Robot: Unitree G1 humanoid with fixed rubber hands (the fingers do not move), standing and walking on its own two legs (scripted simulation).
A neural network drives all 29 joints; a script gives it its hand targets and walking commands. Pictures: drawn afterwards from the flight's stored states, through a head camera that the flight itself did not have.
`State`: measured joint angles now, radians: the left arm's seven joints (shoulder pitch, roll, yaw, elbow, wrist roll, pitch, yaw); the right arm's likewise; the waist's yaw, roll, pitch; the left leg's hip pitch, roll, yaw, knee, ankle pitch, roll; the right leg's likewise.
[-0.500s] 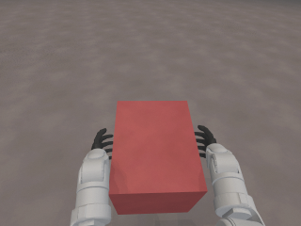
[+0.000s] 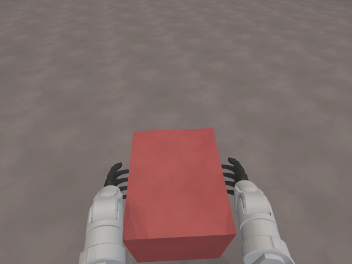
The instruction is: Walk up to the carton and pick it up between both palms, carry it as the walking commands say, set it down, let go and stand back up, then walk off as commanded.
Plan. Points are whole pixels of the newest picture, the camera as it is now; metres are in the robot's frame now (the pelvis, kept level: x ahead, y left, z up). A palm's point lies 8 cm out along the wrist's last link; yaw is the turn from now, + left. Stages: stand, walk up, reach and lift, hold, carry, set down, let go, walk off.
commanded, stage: set down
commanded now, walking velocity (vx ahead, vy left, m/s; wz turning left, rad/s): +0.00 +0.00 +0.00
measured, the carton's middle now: (175, 194) +0.33 +0.07 -0.06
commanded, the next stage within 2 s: none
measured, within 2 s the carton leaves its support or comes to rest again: neither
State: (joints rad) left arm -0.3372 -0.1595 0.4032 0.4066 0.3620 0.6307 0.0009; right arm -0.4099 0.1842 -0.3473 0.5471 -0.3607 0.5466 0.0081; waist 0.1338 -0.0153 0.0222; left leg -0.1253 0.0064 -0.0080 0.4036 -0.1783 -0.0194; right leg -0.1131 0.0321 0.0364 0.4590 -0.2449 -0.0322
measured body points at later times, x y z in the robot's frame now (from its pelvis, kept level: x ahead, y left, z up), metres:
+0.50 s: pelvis -0.02 +0.00 -0.03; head +0.09 +0.01 +0.41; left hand +0.29 +0.22 -0.07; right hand +0.36 -0.08 -0.07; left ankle +0.03 +0.14 -0.74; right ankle +0.01 -0.10 -0.74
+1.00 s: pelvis -0.06 +0.01 -0.10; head +0.14 +0.04 +0.30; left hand +0.32 +0.23 -0.16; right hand +0.39 -0.07 -0.16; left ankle +0.03 +0.14 -0.74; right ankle +0.01 -0.10 -0.74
